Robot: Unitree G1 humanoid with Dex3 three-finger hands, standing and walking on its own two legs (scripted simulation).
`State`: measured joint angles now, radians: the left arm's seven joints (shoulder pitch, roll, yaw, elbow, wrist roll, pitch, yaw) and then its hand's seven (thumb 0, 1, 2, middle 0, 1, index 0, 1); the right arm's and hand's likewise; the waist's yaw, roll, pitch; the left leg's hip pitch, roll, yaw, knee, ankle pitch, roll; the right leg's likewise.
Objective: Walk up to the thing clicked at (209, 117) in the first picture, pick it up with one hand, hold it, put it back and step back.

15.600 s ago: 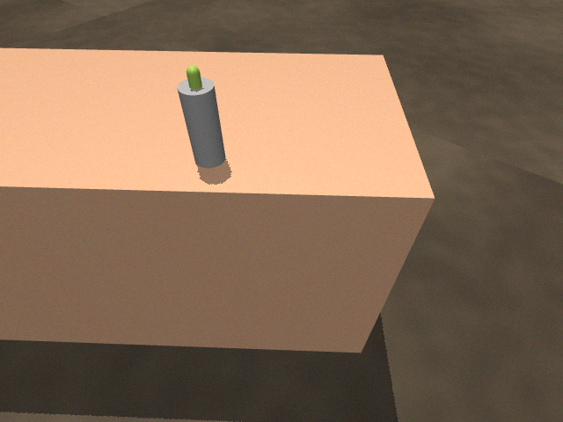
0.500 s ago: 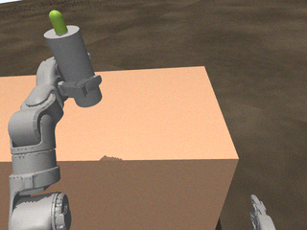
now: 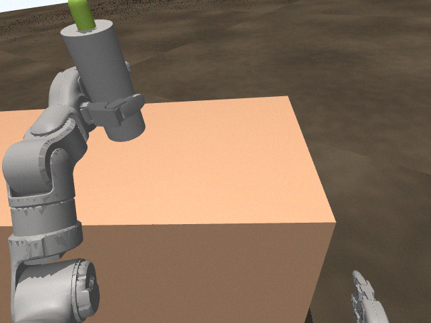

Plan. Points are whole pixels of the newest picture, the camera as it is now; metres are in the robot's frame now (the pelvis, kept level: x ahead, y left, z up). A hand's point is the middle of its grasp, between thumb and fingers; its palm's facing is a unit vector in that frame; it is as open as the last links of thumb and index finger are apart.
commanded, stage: hold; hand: left
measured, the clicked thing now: (105, 74) +0.35 +0.16 +0.36
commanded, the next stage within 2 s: none
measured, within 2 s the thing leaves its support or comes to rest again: neither
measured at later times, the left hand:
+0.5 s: hand (111, 99) +0.33 +0.16 +0.33, palm faces +0.13 -0.99 -0.01, open 9.0 cm
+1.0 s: hand (110, 106) +0.32 +0.16 +0.32, palm faces +0.13 -0.99 -0.01, open 9.0 cm
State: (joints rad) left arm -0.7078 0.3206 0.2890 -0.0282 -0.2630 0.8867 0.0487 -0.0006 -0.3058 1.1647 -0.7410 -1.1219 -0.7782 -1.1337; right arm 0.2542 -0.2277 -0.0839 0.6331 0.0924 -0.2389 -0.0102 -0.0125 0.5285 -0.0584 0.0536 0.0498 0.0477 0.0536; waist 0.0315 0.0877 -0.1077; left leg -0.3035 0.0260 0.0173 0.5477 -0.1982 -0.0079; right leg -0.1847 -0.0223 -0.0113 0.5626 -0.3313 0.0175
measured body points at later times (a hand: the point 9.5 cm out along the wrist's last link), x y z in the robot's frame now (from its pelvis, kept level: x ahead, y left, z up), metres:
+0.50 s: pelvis -0.01 +0.00 +0.00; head -0.08 -0.03 +0.44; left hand +0.32 +0.21 +0.33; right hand +0.17 -0.25 -0.07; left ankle +0.06 +0.12 -0.73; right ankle -0.02 -0.13 -0.73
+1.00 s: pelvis -0.02 +0.00 +0.00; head -0.09 -0.03 +0.44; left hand +0.31 +0.21 +0.33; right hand +0.16 -0.24 -0.06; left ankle +0.06 +0.12 -0.73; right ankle -0.02 -0.13 -0.73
